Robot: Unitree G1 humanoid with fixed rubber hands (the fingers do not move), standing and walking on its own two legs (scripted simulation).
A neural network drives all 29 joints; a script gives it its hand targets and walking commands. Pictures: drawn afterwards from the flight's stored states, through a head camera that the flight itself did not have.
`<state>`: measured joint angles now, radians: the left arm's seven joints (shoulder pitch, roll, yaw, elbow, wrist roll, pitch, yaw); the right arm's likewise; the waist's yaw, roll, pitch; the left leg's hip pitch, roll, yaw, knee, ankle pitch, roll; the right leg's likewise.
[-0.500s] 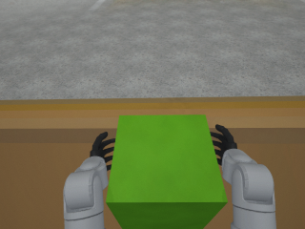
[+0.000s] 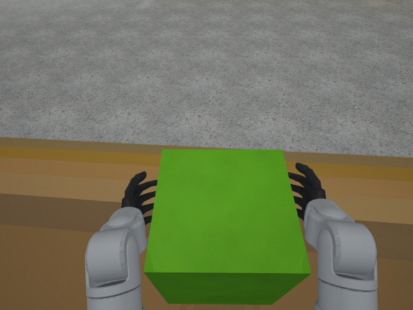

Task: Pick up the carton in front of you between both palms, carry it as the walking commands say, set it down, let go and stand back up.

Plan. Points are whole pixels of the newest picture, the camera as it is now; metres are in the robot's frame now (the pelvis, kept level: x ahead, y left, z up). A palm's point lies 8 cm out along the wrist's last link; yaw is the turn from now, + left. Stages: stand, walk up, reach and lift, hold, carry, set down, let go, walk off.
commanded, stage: carry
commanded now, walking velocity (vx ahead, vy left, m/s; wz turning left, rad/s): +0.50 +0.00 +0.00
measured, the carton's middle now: (220, 232) +0.27 +0.00 +0.03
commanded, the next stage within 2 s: none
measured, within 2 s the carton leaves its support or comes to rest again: neither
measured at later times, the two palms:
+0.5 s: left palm (169, 78) +0.68 +0.13 +0.12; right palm (277, 71) +0.69 -0.17 +0.12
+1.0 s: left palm (178, 43) +0.98 +0.13 +0.09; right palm (259, 38) +1.00 -0.17 +0.09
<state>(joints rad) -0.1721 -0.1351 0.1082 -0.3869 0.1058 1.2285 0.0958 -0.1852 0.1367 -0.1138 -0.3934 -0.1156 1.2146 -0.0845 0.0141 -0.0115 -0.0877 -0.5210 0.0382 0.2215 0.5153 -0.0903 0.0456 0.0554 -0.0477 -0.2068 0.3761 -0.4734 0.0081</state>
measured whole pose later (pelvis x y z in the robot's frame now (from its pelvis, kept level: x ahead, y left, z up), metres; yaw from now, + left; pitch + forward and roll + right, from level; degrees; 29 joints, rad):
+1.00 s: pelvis +0.63 -0.02 -0.05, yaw -2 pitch +3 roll -1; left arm -0.69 -0.02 0.20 0.09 0.05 1.19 0.12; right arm -0.70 0.02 -0.26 0.04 -0.10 1.20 -0.11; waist 0.08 0.04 -0.03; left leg -0.64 0.02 0.07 0.58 0.43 0.06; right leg -0.14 0.07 -0.09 0.85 -0.75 -0.07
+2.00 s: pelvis +1.34 +0.10 -0.47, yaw +1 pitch +2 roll +0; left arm -0.58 0.00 0.17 0.23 0.02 1.09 0.13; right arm -0.53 0.02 -0.17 0.16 -0.04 1.08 -0.14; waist -0.06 0.00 -0.02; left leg -0.47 -0.08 0.08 0.82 -0.38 0.12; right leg -0.61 0.03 0.06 1.59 -0.55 -0.02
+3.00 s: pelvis +2.12 +0.10 -0.82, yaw +0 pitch +3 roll +2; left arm -0.46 -0.03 0.22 0.02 0.08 1.07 0.13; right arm -0.58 0.01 -0.11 0.19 0.04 1.00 -0.18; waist -0.15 -0.05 0.01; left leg -0.29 -0.11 0.06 1.09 -0.84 0.11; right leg -0.66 -0.03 -0.01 0.56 0.33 -0.05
